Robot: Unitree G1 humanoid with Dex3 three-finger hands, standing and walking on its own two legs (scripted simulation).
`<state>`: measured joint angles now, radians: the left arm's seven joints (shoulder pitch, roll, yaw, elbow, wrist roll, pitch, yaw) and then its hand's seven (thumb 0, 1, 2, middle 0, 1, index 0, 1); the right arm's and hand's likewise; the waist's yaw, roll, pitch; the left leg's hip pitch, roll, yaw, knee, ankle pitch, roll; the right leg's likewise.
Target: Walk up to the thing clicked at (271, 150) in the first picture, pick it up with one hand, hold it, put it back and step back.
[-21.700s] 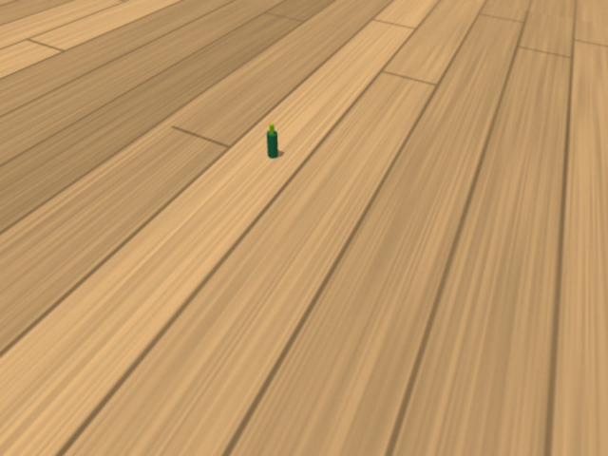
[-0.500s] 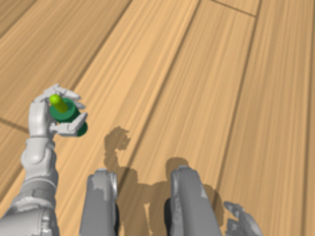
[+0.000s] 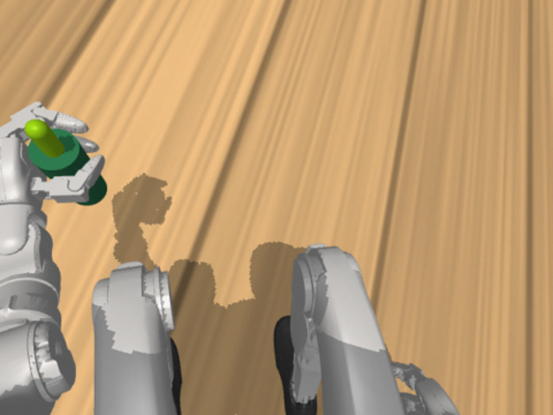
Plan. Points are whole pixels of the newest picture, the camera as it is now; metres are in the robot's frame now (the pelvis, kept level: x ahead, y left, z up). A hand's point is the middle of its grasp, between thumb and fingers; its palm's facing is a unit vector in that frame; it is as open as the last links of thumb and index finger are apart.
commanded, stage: crouch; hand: left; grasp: from the side
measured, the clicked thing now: (66, 163) +0.46 +0.23 -0.06
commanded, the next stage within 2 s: lower in 0.50 s
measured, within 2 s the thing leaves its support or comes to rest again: rests again in 1.86 s
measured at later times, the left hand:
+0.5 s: hand (87, 177) +0.47 +0.23 -0.12, palm faces +0.08 -1.00 -0.02, open 7.2 cm
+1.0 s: hand (99, 191) +0.47 +0.23 -0.18, palm faces +0.08 -1.00 -0.01, open 7.2 cm
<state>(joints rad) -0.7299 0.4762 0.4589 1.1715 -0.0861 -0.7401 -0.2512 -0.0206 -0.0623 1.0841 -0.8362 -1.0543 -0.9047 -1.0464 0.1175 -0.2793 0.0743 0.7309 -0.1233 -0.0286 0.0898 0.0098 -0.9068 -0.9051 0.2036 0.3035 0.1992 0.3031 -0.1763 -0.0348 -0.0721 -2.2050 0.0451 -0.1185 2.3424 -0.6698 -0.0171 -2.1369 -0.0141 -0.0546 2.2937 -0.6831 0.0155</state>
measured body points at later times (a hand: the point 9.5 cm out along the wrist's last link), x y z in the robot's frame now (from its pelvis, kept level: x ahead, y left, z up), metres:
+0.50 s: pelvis +0.00 +0.00 -0.04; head +0.23 +0.08 +0.34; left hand +0.46 +0.28 -0.12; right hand +0.10 -0.28 -0.13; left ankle +0.09 +0.13 -0.32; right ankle +0.10 -0.13 -0.32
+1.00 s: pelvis +0.00 +0.01 -0.05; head +0.25 +0.12 +0.30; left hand +0.46 +0.28 -0.18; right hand +0.11 -0.27 -0.12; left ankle +0.09 +0.13 -0.32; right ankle +0.10 -0.12 -0.32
